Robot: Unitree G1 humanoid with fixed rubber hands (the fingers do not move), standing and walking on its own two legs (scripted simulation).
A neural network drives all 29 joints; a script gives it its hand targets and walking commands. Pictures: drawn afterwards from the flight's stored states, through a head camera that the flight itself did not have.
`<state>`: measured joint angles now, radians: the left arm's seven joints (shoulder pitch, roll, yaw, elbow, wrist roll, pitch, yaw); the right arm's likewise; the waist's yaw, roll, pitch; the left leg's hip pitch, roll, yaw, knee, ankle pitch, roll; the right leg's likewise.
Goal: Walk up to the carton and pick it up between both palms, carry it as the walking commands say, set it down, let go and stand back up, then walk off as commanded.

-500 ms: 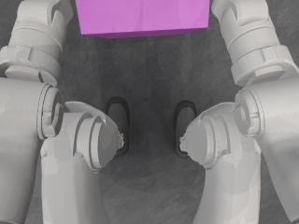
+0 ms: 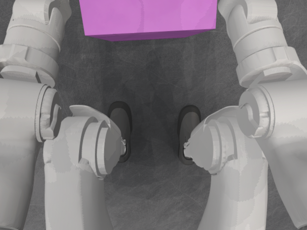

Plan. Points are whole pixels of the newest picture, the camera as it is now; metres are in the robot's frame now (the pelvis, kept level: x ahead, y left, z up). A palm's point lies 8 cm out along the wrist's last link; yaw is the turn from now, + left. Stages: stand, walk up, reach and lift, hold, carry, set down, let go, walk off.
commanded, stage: reach and lift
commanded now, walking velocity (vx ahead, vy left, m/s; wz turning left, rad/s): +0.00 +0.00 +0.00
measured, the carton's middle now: out of the picture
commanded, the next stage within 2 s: none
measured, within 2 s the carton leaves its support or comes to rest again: leaves its support in 0.28 s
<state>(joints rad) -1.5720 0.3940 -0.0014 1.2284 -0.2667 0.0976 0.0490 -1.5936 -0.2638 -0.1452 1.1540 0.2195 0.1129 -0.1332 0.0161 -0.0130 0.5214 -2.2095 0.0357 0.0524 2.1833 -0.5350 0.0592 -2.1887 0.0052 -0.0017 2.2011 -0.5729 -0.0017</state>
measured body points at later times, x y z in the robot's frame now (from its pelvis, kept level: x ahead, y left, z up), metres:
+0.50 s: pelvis +0.00 +0.00 +0.00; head +0.37 +0.02 +0.23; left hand +0.56 +0.19 -0.18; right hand +0.59 -0.10 -0.15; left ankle +0.13 +0.10 -0.34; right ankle +0.12 -0.12 -0.34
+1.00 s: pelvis -0.01 -0.01 +0.02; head +0.36 +0.03 +0.27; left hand +0.56 +0.19 -0.12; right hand +0.58 -0.10 -0.10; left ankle +0.13 +0.10 -0.34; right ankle +0.12 -0.13 -0.34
